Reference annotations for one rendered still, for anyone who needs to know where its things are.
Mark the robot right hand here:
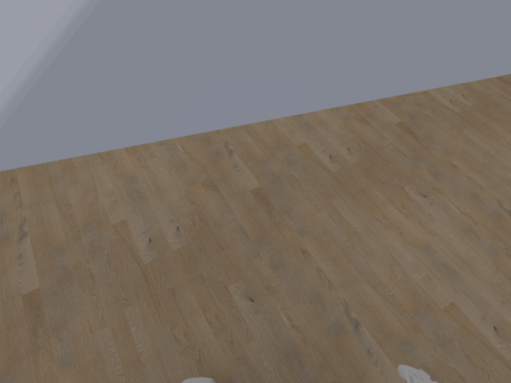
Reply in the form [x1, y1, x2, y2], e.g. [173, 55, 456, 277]
[398, 365, 437, 383]

